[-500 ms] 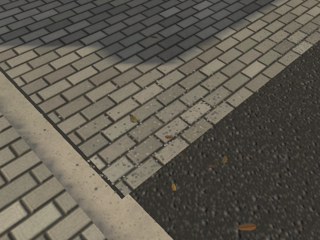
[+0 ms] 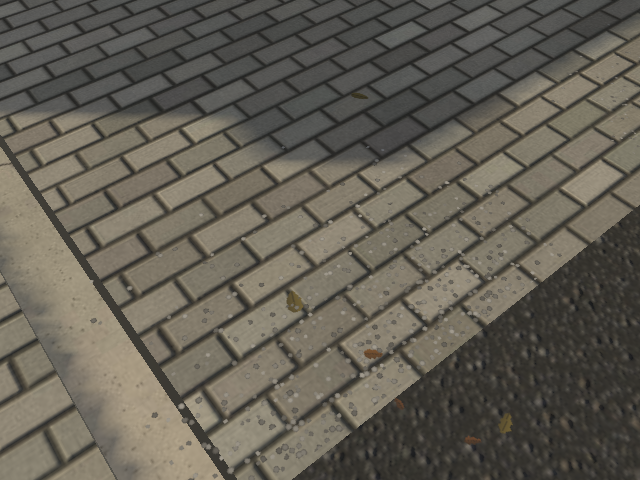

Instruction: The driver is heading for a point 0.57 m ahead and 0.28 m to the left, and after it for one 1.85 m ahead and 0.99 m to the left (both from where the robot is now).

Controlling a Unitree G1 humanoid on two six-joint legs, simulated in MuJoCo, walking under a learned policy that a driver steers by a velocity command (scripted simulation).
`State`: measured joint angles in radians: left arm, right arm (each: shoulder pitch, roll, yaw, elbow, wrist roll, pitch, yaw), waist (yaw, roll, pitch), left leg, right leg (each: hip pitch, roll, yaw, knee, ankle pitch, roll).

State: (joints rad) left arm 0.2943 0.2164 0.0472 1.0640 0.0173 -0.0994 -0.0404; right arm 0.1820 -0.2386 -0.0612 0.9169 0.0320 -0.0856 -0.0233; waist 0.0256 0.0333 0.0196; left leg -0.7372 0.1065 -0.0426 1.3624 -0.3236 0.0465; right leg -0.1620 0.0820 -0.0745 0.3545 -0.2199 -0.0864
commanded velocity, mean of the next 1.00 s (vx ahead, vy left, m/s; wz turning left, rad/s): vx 0.46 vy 0.00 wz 0.52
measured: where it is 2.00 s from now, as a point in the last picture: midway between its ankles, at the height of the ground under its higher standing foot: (276, 391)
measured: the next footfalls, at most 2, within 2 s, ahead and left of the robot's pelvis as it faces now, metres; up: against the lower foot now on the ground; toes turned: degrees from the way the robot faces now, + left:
left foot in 0.30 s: +0.35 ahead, +0.13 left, +0.00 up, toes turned +11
right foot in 0.76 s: +0.65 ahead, -0.01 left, +0.00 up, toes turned +29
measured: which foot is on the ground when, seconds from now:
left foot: up 0.00-0.28, down 0.30-0.76, up 0.78-1.00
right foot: down 0.00-0.28, up 0.30-0.74, down 0.76-1.00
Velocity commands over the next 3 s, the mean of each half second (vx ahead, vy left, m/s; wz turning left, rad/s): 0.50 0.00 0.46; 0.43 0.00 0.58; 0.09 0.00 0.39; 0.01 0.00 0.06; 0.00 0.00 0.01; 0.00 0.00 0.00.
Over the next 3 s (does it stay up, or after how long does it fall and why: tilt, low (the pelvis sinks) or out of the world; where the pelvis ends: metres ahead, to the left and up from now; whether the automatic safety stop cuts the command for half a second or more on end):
stays up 0.70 0.14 0.00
